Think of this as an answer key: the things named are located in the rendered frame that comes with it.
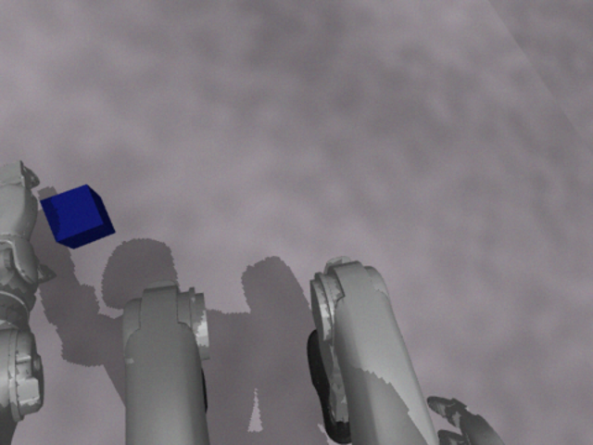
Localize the right robot hand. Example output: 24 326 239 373
427 396 505 445

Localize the cube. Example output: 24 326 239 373
40 184 116 249

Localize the right robot foot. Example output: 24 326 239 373
307 329 351 445

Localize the left robot arm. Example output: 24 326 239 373
0 235 44 445

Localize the left robot hand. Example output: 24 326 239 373
0 160 57 284

